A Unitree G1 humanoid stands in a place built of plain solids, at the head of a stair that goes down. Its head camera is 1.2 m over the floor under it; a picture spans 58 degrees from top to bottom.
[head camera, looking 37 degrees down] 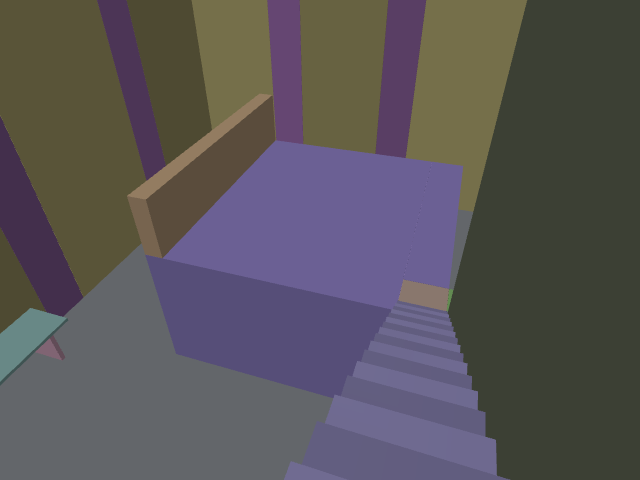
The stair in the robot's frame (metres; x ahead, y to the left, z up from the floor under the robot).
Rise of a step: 0.18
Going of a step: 0.23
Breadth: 0.72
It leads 18 degrees to the right of straight ahead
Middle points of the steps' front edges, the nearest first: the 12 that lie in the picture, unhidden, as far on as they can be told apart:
0.69 -0.33 -0.18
0.91 -0.40 -0.35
1.13 -0.47 -0.53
1.35 -0.54 -0.71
1.57 -0.61 -0.89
1.79 -0.68 -1.07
2.01 -0.75 -1.25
2.23 -0.82 -1.43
2.45 -0.89 -1.60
2.67 -0.96 -1.78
2.89 -1.03 -1.96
3.11 -1.10 -2.14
